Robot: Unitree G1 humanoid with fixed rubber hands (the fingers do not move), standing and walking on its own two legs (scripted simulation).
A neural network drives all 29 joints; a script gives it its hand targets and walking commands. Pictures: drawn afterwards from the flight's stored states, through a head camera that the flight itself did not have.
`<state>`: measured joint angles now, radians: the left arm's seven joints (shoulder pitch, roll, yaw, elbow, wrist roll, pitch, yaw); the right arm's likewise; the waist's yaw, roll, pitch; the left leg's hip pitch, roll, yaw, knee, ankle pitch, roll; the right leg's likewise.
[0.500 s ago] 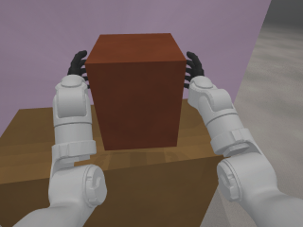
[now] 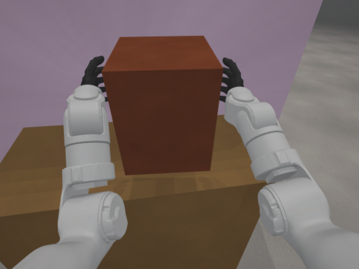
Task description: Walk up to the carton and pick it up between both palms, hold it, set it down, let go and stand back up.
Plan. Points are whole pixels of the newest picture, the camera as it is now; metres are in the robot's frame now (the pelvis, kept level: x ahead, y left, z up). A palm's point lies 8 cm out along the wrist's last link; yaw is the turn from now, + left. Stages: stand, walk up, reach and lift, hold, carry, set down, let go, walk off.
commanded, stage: hold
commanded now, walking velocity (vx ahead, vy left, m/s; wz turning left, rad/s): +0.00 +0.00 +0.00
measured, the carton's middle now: (165, 104) +0.42 +0.01 +0.23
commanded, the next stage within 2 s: none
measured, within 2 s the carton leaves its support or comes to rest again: neither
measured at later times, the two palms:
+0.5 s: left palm (91, 96) +0.36 +0.16 +0.28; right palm (234, 97) +0.36 -0.13 +0.27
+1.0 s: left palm (91, 95) +0.36 +0.16 +0.28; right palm (234, 95) +0.36 -0.13 +0.28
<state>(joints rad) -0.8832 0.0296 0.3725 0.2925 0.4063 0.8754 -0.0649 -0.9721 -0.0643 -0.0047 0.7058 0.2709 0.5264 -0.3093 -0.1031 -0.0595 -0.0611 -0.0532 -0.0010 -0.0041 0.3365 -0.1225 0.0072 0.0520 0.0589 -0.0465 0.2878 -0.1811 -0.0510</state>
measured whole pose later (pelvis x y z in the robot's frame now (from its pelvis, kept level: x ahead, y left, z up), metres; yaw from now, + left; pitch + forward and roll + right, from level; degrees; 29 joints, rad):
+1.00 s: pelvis +0.00 +0.00 +0.00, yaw +0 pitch -11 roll +0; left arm -0.87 0.03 0.38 0.28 0.43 0.88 -0.09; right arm -0.96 -0.04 -0.02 0.71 0.25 0.54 -0.32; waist -0.11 -0.07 -0.06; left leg -0.02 0.00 -0.01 0.33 -0.12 0.00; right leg 0.08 0.06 -0.05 0.29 -0.19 -0.06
